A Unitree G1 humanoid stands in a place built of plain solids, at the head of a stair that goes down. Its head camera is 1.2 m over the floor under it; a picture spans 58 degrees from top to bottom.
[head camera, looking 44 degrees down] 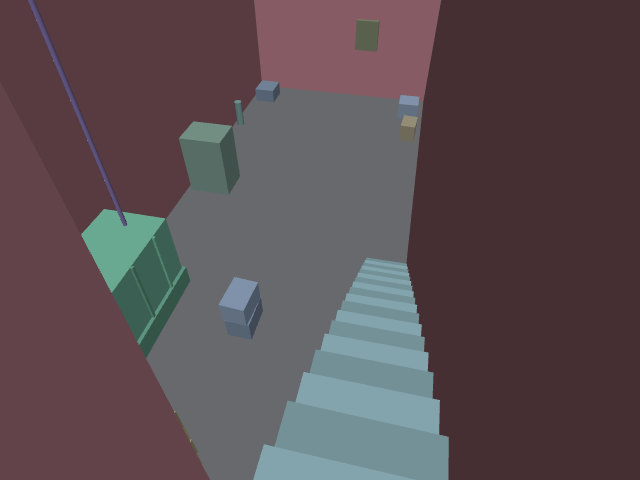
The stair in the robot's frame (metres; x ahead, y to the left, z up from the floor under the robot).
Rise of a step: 0.19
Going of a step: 0.24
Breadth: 0.60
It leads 12 degrees to the right of straight ahead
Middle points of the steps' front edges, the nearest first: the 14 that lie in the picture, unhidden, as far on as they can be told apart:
0.46 -0.12 -0.19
0.69 -0.17 -0.38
0.92 -0.22 -0.57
1.15 -0.27 -0.77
1.38 -0.32 -0.96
1.61 -0.37 -1.15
1.84 -0.42 -1.34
2.07 -0.47 -1.53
2.30 -0.52 -1.72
2.53 -0.57 -1.91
2.76 -0.62 -2.10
2.99 -0.67 -2.29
3.22 -0.73 -2.48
3.45 -0.78 -2.67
